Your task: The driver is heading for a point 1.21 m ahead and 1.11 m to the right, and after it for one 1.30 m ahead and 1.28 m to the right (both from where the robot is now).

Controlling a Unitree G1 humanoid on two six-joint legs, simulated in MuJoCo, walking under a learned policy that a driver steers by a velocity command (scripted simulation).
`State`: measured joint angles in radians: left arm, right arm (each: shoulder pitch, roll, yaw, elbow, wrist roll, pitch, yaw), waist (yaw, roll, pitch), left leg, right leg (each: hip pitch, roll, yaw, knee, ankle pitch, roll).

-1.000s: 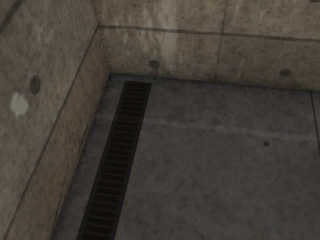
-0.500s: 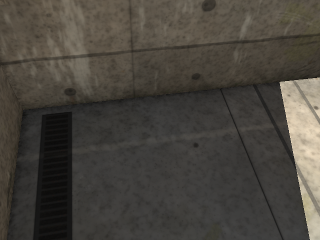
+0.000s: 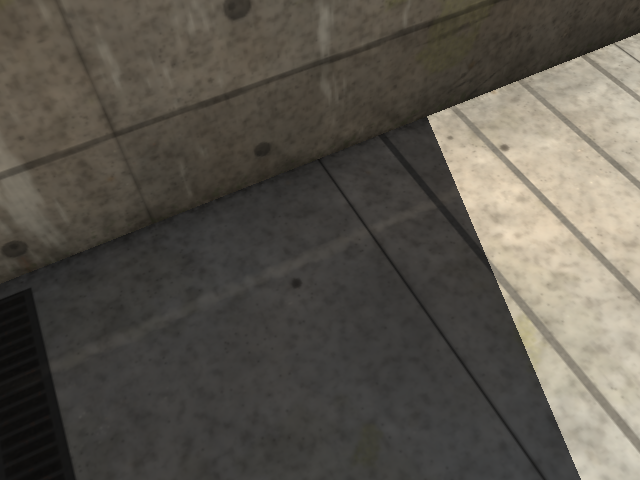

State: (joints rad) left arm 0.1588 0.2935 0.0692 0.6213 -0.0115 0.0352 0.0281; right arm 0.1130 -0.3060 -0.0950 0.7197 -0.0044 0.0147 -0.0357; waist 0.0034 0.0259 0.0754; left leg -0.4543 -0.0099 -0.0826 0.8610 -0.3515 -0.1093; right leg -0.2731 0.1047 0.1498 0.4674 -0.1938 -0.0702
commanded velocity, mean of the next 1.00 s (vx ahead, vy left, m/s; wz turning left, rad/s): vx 0.19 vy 0.00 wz -0.32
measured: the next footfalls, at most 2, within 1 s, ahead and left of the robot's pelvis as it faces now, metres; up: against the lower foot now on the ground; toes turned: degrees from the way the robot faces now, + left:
left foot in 0.12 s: +0.06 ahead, +0.12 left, +0.00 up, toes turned -8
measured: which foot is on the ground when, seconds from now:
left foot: up 0.00-0.10, down 0.12-1.00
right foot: down 0.00-0.64, up 0.66-1.00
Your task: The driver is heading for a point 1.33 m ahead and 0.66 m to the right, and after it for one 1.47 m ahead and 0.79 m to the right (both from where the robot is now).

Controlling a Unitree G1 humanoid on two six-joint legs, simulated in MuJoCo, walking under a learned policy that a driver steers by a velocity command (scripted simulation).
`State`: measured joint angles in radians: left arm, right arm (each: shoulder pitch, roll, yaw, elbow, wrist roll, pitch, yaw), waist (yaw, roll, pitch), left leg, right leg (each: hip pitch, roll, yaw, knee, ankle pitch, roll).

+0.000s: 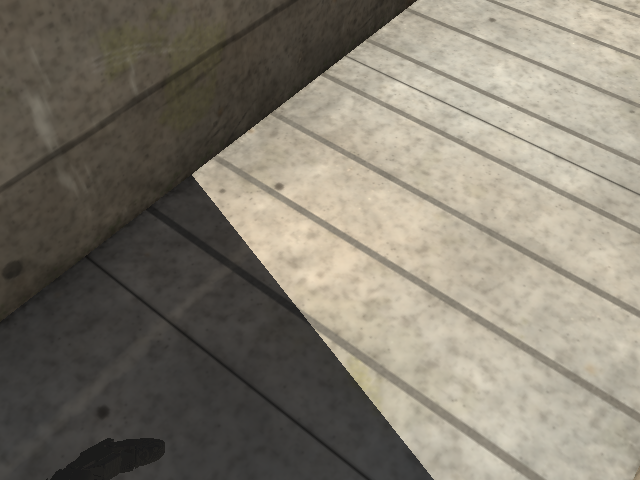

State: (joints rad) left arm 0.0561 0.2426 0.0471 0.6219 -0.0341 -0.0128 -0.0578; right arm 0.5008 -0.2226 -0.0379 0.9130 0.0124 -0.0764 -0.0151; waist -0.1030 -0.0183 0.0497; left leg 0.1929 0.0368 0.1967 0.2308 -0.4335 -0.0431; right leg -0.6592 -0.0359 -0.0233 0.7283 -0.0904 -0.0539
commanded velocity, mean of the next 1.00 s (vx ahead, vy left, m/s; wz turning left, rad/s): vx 0.49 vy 0.00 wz -0.59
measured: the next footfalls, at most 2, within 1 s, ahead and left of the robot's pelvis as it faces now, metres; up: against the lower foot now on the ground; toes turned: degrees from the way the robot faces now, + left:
right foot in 0.06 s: +0.21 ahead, -0.11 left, +0.00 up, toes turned -3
left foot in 0.56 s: +0.56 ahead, +0.01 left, +0.00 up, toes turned -24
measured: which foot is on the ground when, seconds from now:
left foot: down 0.00-0.08, up 0.10-0.54, down 0.56-1.00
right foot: up 0.00-0.04, down 0.06-0.56, up 0.58-1.00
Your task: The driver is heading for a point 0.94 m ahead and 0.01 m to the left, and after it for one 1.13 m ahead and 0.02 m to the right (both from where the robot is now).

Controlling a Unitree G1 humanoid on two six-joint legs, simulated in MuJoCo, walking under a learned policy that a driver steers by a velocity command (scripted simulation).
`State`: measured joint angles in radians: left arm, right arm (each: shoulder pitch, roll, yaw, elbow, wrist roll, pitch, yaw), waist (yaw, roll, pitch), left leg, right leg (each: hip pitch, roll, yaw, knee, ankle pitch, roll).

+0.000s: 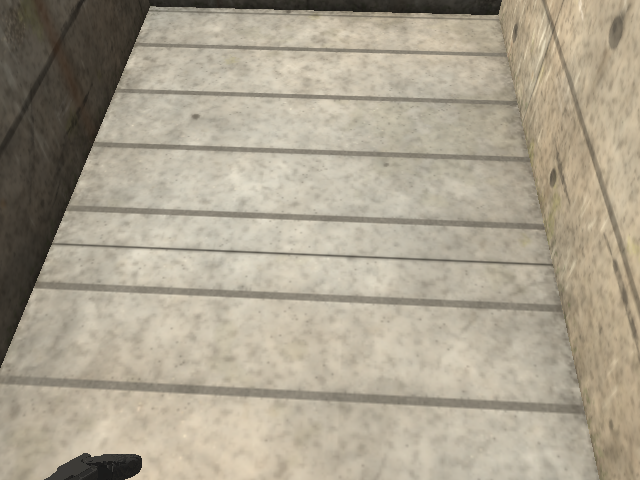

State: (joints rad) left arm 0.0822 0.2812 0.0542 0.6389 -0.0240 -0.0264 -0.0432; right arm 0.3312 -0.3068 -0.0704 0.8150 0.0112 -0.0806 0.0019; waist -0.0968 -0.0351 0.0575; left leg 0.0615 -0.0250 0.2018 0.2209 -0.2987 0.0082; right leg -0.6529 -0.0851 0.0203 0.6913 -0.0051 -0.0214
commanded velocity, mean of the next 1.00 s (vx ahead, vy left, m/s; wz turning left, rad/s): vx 0.24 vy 0.00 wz -0.27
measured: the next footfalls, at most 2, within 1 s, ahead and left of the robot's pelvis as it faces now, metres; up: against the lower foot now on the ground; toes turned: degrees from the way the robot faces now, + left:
right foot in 0.10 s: +0.23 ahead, -0.12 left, +0.00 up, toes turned -5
left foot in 0.56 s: +0.51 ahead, +0.04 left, +0.00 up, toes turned -16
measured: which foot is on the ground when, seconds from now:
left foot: down 0.00-0.12, up 0.14-0.54, down 0.56-1.00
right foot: up 0.00-0.08, down 0.10-0.58, up 0.60-0.86, down 0.88-1.00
